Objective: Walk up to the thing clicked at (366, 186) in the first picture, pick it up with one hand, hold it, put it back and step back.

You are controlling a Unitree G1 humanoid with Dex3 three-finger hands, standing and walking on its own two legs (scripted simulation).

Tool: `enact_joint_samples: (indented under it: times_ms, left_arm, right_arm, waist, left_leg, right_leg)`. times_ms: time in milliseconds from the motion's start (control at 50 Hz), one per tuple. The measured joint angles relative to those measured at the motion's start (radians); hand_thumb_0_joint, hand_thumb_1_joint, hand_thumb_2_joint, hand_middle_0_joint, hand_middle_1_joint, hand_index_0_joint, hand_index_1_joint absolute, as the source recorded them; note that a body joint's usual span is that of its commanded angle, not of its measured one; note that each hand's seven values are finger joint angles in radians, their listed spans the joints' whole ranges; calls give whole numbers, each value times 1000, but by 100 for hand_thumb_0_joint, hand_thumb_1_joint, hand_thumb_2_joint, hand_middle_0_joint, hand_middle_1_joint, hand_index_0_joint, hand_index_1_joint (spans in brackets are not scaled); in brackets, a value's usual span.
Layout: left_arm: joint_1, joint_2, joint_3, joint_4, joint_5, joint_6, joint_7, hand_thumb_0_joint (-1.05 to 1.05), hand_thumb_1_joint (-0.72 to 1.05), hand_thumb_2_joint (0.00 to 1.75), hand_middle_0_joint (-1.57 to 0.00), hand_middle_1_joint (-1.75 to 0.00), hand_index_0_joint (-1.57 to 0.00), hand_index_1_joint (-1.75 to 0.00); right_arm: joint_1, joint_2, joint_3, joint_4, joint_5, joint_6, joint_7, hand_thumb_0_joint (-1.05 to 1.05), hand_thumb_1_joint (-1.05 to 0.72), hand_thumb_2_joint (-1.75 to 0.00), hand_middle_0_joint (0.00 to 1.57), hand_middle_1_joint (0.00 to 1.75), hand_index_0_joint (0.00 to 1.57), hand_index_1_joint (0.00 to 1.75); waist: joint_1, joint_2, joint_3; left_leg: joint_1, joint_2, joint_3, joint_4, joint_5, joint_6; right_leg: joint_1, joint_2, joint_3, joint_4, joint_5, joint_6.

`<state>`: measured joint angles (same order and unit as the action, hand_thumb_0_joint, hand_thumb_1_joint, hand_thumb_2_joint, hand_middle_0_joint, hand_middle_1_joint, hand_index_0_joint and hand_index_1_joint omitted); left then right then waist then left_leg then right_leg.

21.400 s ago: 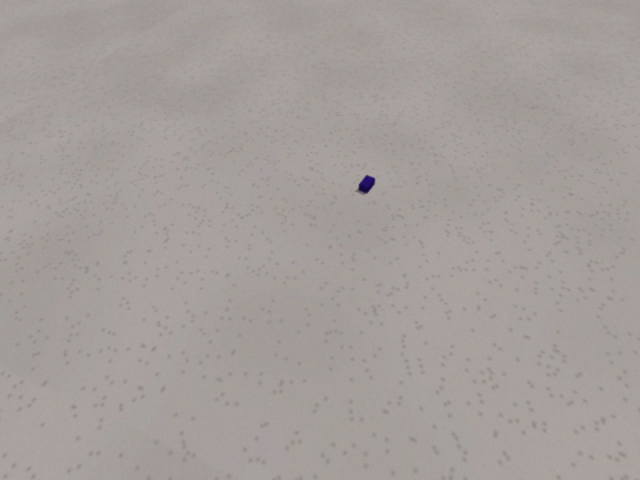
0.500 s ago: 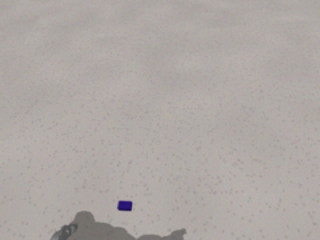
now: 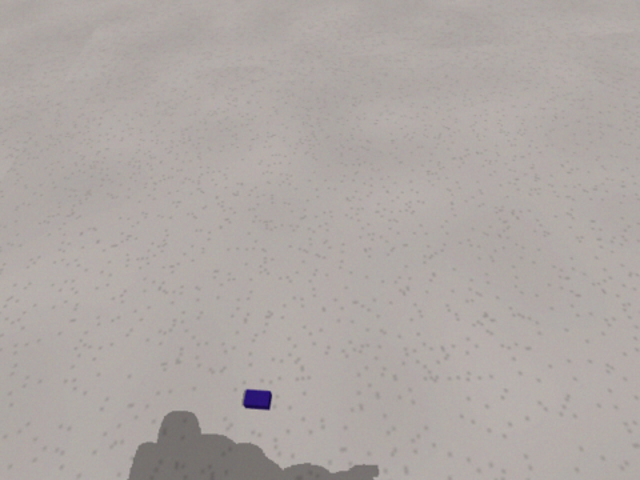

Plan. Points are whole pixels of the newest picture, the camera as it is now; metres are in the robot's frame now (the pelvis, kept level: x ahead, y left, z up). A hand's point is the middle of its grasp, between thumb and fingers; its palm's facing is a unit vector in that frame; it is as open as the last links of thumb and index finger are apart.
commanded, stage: stand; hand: left
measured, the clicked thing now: (257, 399) +0.45 +0.25 -0.76
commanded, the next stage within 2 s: walk up in 0.32 s
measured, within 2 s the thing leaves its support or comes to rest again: neither
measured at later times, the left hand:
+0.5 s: hand out of the picture +0.10 +0.27 -0.16, palm faces +0.00 -0.93 -0.37, open 7.4 cm
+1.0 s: hand out of the picture -0.01 +0.29 -0.19, palm faces -0.11 -0.92 -0.38, open 7.4 cm
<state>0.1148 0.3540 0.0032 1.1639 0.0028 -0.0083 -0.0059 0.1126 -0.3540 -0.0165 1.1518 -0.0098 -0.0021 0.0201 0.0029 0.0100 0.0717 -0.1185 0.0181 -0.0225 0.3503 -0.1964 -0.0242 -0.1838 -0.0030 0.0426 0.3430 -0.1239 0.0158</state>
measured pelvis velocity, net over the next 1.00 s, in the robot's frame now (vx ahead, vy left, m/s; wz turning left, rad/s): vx -0.12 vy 0.03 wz -0.07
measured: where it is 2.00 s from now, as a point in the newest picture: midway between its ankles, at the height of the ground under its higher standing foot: outside the picture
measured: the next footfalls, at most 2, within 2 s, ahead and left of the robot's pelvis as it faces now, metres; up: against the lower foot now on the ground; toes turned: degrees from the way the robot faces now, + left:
right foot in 1.04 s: -0.13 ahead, -0.11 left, +0.00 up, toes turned -1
left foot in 1.40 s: -0.24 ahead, +0.13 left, +0.00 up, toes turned -2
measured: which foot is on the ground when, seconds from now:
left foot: down 0.00-1.00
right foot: down 0.00-0.64, up 0.66-1.00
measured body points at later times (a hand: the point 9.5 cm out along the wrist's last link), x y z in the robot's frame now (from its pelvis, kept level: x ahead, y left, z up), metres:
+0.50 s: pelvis -0.01 +0.01 -0.01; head +0.05 +0.00 +0.43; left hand +0.10 +0.32 -0.14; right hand +0.09 -0.31 -0.14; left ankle +0.00 +0.14 -0.75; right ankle +0.04 -0.13 -0.75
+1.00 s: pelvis -0.12 +0.03 -0.02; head -0.04 +0.04 +0.42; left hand +0.00 +0.34 -0.16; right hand -0.04 -0.29 -0.14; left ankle -0.05 +0.14 -0.75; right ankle -0.17 -0.11 -0.72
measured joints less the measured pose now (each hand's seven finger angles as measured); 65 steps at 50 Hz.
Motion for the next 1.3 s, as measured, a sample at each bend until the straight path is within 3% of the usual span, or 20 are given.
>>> enact_joint_samples:
  times_ms: [340,460,540,600,640,680,740,780,840,960,1040,1080,1100,1140,1200,1240,1300]
  left_arm:
    - [-24,-9,-3,-30,-4,-3,1,0,90,90,-20,-30,-20,-30]
    - [-77,8,30,-108,-16,18,15,0,90,90,-20,-30,-20,-30]
    - [-102,17,35,-154,-9,38,17,0,90,90,-20,-30,-20,-30]
    - [-109,26,35,-187,4,54,18,0,90,90,-20,-30,-20,-30]
    - [-108,35,35,-209,8,66,19,0,90,90,-20,-30,-20,-30]
    - [-124,51,43,-225,10,74,29,0,90,90,-20,-30,-20,-30]
    - [-115,57,53,-247,11,79,44,0,90,90,-20,-30,-20,-30]
    - [-99,54,53,-254,7,81,43,0,90,90,-20,-30,-20,-30]
    - [-63,48,56,-272,8,80,34,0,90,90,-20,-30,-20,-30]
    - [2,48,63,-283,12,81,28,0,90,90,-20,-30,-20,-30]
    - [22,43,67,-280,14,70,21,0,90,90,-20,-30,-20,-30]
    - [19,14,68,-269,21,65,19,0,90,90,-20,-30,-20,-30]
    - [27,3,65,-273,24,64,14,0,90,90,-20,-30,-20,-30]
    - [50,-2,60,-289,29,63,5,0,90,90,-20,-30,-20,-30]
    - [69,-10,59,-304,29,66,8,0,90,90,-20,-30,-20,-30]
    - [62,-12,62,-316,32,71,12,0,90,90,-20,-30,-20,-30]
    - [32,-8,66,-356,38,73,19,0,90,90,-20,-30,-20,-30]
  right_arm:
    - [-10,-2,9,-12,4,-3,-5,0,-91,-90,20,30,20,30]
    - [-68,-24,-9,-65,16,19,-16,0,-91,-90,20,30,20,30]
    - [-80,-50,-22,-109,15,36,-20,0,-91,-90,20,30,20,30]
    - [-62,-59,-32,-141,9,45,-16,0,-91,-90,20,30,20,30]
    - [-29,-63,-37,-161,5,43,-9,0,-91,-90,20,30,20,30]
    - [-11,-45,-42,-164,-7,40,-8,0,-91,-90,20,30,20,30]
    - [20,-13,-34,-169,-23,44,-8,0,-91,-90,20,30,20,30]
    - [38,0,-31,-175,-28,46,-15,0,-91,-90,20,30,20,30]
    - [47,6,-31,-199,-23,42,-27,0,-91,-90,20,30,20,30]
    - [19,2,-33,-263,-11,29,-41,0,-90,-90,21,30,20,30]
    - [-7,-17,-30,-289,-8,40,-34,0,-90,-90,21,30,20,30]
    - [-25,-41,-37,-284,-2,51,-34,0,-90,-90,21,30,20,30]
    - [-24,-46,-40,-280,2,58,-35,0,-90,-90,20,30,20,30]
    - [-17,-42,-42,-272,8,67,-40,0,-91,-90,20,30,20,30]
    - [0,-46,-35,-274,17,64,-37,0,-91,-90,20,30,20,30]
    - [16,-54,-32,-279,21,54,-42,0,-91,-90,20,30,20,30]
    - [36,-63,-28,-283,20,44,-51,0,-91,-90,20,30,20,30]
  waist:
    - [-6,-4,-17]
    - [-4,-4,77]
    - [-7,1,119]
    - [-9,-16,122]
    - [-21,-22,102]
    - [-22,-49,120]
    - [-24,-61,133]
    - [-29,-55,126]
    - [-21,-50,125]
    - [-11,-47,147]
    - [0,-33,145]
    - [-12,33,157]
    - [-18,51,148]
    - [3,29,120]
    - [20,1,90]
    - [15,2,75]
    - [11,6,79]
  left_leg:
    - [2,0,-8,5,-18,0]
    - [-87,-3,-10,120,-47,6]
    - [-170,-15,-10,250,-71,30]
    - [-199,-43,-1,365,-180,56]
    - [-182,-40,-3,345,-165,66]
    - [-187,-52,6,358,-194,57]
    - [-184,-36,7,335,-157,59]
    - [-186,-24,2,295,-122,60]
    - [-194,-13,16,251,-81,60]
    - [-234,8,53,268,-51,52]
    - [-282,25,71,332,-51,32]
    - [-298,59,33,362,-46,20]
    - [-309,48,2,374,-75,22]
    - [-341,-25,-37,519,-254,21]
    - [-356,-109,-79,730,-314,22]
    - [-344,-130,-102,789,-310,13]
    - [-276,-110,-92,706,-319,1]
  right_leg:
    - [3,-1,-8,9,-23,-1]
    - [-73,0,-8,95,-37,-3]
    - [-127,-6,-7,159,-45,3]
    - [-178,-25,10,220,-58,14]
    - [-231,-30,11,283,-79,13]
    - [-278,-1,68,413,-206,-13]
    - [-321,97,119,658,-391,-31]
    - [-330,135,119,772,-403,-31]
    - [-307,144,124,846,-376,-17]
    - [-167,71,99,619,-377,16]
    - [-61,28,39,352,-290,-1]
    - [-39,63,1,314,-258,-16]
    - [-42,68,-14,314,-251,-23]
    - [-69,41,5,329,-242,-33]
    - [-90,7,31,290,-194,-34]
    - [-113,-3,21,266,-162,-32]
    - [-155,-5,-1,259,-127,-30]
